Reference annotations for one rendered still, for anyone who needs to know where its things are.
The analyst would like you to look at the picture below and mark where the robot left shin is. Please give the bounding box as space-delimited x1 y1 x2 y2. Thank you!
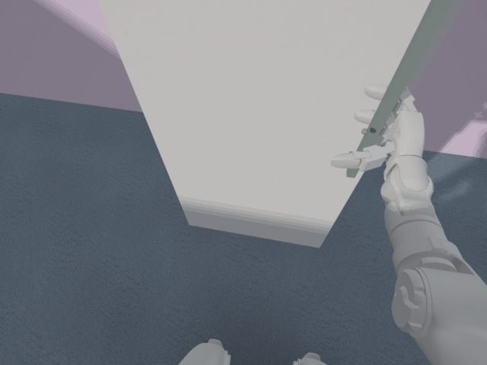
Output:
208 339 222 347

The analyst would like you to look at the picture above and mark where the right robot forearm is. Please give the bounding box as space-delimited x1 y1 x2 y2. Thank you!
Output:
380 155 487 286

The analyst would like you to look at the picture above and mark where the robot right hand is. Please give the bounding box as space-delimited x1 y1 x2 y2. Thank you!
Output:
330 84 425 172

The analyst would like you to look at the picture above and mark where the handle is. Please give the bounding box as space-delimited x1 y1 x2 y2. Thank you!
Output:
346 0 454 178

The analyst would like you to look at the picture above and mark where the robot right shin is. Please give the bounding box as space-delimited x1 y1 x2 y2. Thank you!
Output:
302 353 320 361

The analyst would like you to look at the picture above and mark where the robot shin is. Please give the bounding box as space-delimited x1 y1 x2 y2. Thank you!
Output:
208 339 222 347
302 353 320 361

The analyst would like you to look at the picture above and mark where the robot right upper arm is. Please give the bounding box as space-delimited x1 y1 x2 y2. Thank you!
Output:
391 267 487 365

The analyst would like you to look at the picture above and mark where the fridge door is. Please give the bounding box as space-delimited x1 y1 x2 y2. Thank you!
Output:
97 0 465 248

